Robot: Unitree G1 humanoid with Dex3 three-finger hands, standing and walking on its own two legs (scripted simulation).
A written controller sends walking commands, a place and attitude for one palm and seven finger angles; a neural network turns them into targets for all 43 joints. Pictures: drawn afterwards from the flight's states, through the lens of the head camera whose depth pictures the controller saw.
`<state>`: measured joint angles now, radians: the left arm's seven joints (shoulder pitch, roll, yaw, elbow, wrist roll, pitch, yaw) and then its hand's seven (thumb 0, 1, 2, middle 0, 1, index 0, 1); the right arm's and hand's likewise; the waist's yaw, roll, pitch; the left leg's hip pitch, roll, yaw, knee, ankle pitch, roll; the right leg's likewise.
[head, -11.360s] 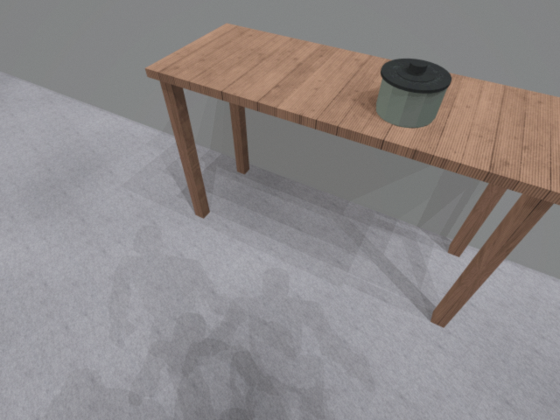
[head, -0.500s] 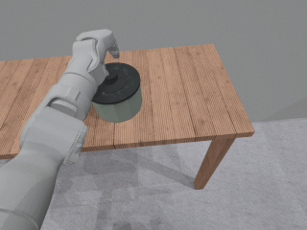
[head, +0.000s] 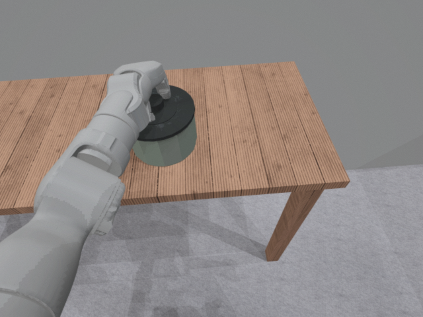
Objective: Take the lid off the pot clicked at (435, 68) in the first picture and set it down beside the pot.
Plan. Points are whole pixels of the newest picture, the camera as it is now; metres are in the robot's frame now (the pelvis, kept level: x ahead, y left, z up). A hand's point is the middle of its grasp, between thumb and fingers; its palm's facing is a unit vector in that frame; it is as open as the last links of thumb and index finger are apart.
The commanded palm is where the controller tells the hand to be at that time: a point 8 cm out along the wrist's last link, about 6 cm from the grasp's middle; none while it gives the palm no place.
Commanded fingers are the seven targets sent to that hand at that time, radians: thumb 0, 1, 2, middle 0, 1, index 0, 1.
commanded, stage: lower the open fingers around the knob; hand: left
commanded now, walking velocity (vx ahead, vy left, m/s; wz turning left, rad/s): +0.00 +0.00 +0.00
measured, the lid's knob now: (153, 102) +0.53 +0.09 +0.10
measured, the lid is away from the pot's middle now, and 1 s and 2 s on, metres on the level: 0.00 0.00 0.00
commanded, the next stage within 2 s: close the fingers and squeeze the knob in 0.34 s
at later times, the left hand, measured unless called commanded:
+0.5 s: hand (149, 105) +0.50 +0.09 +0.13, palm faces -0.37 -0.06 -0.93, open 10.1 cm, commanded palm +0.50 +0.09 +0.18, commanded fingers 0.00 -0.09 1.01 -0.51 -0.74 -0.51 -0.74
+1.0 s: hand (148, 106) +0.50 +0.09 +0.12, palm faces -0.38 -0.05 -0.92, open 8.7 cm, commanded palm +0.51 +0.09 +0.18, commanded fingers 0.00 0.18 0.93 -0.61 -1.01 -0.61 -1.01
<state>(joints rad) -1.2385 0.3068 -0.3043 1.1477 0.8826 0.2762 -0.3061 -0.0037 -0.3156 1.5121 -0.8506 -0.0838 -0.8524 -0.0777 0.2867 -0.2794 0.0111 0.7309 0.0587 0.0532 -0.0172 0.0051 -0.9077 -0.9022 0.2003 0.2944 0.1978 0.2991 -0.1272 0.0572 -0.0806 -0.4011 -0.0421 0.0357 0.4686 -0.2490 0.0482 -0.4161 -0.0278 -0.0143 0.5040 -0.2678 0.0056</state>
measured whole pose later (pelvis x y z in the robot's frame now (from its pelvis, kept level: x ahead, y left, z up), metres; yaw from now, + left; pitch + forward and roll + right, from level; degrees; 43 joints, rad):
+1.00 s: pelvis +0.00 +0.00 +0.00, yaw -1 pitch +11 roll +0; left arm -1.24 0.33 -0.30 1.20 0.89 0.25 -0.27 0.00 0.08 0.98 -0.55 -0.92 -0.57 -0.92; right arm 0.30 -0.28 0.01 0.75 0.06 0.06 -0.03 0.00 -0.91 -0.90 0.20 0.29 0.20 0.30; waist -0.14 0.06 -0.09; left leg -0.43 -0.03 0.04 0.49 -0.26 0.05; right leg -0.44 -0.02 -0.01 0.51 -0.27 0.00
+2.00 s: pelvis +0.00 +0.00 +0.00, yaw +0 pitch +12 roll +0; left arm -1.26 0.31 -0.32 1.20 0.89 0.28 -0.28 0.00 0.36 0.63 -0.64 -0.95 -0.70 -0.99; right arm 0.30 -0.28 0.01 0.75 0.06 0.07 -0.02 0.00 -0.91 -0.90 0.20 0.29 0.20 0.30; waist -0.14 0.06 -0.09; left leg -0.43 -0.03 0.04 0.49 -0.26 0.04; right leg -0.45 -0.02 -0.01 0.51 -0.27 0.00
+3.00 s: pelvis +0.00 -0.01 +0.00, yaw +0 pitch +10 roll +1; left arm -1.31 0.32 -0.30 1.16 0.90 0.30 -0.35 0.01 0.35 0.64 -0.64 -0.96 -0.73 -0.98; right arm 0.28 -0.28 0.01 0.74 0.06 0.01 -0.03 0.01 -0.91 -0.90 0.20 0.29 0.20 0.30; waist -0.13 0.07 -0.08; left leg -0.37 -0.04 0.03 0.44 -0.24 0.04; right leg -0.39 -0.02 -0.01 0.48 -0.26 0.00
